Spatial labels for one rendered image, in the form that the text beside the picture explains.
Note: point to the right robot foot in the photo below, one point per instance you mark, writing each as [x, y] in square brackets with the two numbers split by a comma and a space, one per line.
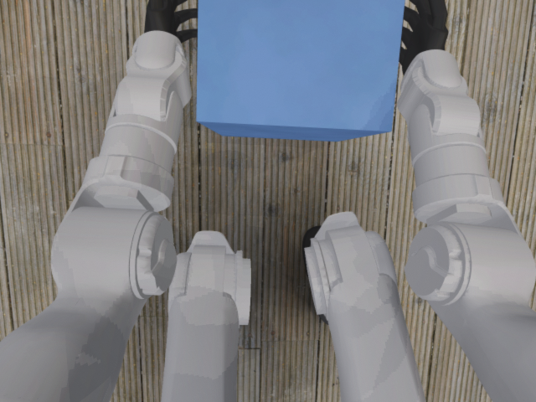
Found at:
[307, 243]

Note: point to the right robot thigh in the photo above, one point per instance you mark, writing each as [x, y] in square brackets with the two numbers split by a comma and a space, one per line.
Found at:
[375, 358]

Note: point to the robot left upper arm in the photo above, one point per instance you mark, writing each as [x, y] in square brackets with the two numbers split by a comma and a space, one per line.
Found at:
[107, 262]

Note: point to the carton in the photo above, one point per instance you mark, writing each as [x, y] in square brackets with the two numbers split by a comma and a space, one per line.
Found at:
[315, 70]

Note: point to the robot left forearm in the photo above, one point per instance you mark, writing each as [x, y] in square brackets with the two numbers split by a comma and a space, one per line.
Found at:
[133, 170]

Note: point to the robot right hand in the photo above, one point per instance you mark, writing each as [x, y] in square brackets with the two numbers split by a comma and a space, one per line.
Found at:
[429, 29]

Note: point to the robot left hand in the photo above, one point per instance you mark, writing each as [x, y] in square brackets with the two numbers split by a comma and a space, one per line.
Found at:
[160, 16]

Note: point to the robot right forearm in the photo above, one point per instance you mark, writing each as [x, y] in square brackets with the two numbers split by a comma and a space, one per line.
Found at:
[447, 149]

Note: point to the robot right upper arm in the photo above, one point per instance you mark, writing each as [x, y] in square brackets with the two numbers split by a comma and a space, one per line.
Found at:
[478, 280]

